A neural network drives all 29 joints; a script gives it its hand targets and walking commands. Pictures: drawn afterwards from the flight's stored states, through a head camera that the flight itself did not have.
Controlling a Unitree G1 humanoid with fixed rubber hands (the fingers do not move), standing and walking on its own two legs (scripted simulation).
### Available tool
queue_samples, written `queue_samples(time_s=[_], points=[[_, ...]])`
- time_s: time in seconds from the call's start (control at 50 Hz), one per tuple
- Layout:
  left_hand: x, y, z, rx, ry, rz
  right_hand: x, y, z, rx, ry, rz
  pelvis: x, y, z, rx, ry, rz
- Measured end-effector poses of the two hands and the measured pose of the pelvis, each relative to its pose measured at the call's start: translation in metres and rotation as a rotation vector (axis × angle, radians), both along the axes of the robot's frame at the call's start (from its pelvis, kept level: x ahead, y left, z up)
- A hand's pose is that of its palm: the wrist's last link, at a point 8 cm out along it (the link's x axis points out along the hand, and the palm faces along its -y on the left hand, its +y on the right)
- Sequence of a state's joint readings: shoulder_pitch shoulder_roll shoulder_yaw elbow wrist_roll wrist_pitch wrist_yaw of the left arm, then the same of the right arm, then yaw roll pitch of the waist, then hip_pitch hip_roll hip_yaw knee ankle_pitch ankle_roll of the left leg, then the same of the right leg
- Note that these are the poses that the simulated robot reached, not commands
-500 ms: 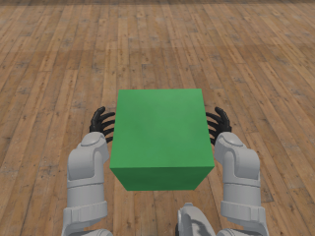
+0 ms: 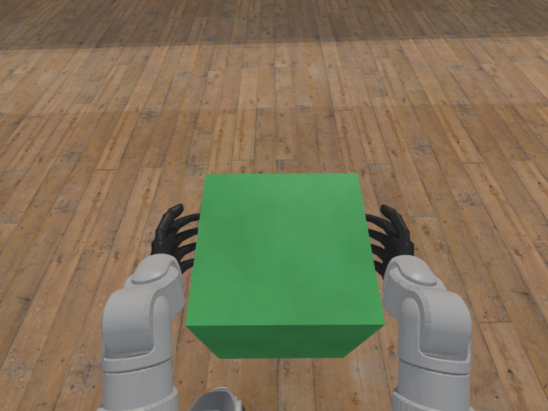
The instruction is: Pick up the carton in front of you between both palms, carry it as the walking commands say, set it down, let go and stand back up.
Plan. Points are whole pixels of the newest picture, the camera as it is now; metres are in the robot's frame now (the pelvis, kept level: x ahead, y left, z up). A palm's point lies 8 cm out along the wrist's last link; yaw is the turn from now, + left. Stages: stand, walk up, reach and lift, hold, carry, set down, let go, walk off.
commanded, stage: carry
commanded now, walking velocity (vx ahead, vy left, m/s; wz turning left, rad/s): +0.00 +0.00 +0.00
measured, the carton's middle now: (281, 275) +0.30 +0.00 +0.01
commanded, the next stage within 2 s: hold in 1.52 s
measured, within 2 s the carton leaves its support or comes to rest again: neither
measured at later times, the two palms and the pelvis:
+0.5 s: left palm (181, 208) +0.38 +0.16 +0.08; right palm (378, 217) +0.36 -0.14 +0.08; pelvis +0.14 +0.02 -0.02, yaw -3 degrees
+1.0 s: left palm (192, 225) +0.37 +0.15 +0.04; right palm (379, 233) +0.36 -0.15 +0.04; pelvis +0.10 +0.01 -0.02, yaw -4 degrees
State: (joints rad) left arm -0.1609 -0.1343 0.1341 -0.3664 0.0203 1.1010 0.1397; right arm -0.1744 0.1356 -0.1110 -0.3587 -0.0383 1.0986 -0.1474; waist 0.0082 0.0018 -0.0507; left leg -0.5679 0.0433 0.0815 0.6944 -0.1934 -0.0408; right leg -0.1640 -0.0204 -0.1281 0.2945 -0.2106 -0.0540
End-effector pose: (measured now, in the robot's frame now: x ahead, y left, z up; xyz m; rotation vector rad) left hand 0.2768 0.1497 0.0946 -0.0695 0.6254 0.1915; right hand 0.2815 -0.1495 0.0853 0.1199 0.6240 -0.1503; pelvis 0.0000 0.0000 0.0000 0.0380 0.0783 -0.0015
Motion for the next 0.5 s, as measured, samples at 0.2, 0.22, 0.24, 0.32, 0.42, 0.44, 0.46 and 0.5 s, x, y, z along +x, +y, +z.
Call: queue_samples(time_s=[0.2,0.22,0.24,0.32,0.42,0.44,0.46,0.5], points=[[0.068,0.019,-0.027,-0.031,0.044,-0.056,0.055,0.019,-0.011,-0.086,0.046,-0.021,0.098,0.025,-0.019,-0.011,-0.027,-0.04],[0.071,0.019,-0.029,-0.03,0.06,-0.059,0.057,0.019,-0.013,-0.086,0.062,-0.023,0.103,0.026,-0.018,-0.014,-0.026,-0.045],[0.074,0.019,-0.03,-0.028,0.071,-0.063,0.059,0.019,-0.014,-0.085,0.073,-0.026,0.107,0.026,-0.017,-0.017,-0.026,-0.048],[0.086,0.015,-0.028,-0.016,0.068,-0.08,0.067,0.015,-0.015,-0.076,0.07,-0.042,0.123,0.026,-0.017,-0.02,-0.024,-0.05],[0.1,0.009,-0.02,-0.004,0.021,-0.097,0.077,0.01,-0.01,-0.065,0.022,-0.061,0.135,0.025,-0.021,-0.02,-0.016,-0.056],[0.102,0.008,-0.019,-0.003,0.013,-0.099,0.078,0.009,-0.009,-0.064,0.015,-0.062,0.136,0.025,-0.022,-0.021,-0.015,-0.057],[0.103,0.008,-0.018,-0.002,0.008,-0.099,0.079,0.008,-0.008,-0.063,0.009,-0.063,0.137,0.024,-0.023,-0.021,-0.016,-0.058],[0.104,0.007,-0.018,0.0,0.003,-0.099,0.08,0.007,-0.008,-0.062,0.005,-0.063,0.138,0.023,-0.024,-0.022,-0.017,-0.059]])
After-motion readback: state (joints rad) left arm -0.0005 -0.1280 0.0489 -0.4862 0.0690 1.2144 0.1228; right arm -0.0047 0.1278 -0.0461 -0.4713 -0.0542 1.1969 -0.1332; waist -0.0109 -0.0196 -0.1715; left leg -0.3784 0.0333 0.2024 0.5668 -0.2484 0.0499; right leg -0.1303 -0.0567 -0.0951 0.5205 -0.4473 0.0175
